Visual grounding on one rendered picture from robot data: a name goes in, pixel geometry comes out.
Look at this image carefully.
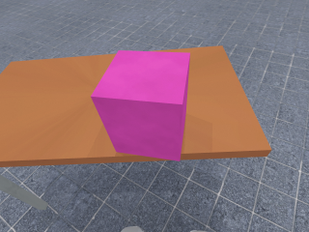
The table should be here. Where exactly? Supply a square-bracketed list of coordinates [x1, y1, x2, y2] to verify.
[0, 45, 271, 211]

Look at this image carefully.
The carton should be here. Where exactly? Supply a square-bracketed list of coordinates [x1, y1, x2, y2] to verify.
[91, 50, 190, 161]

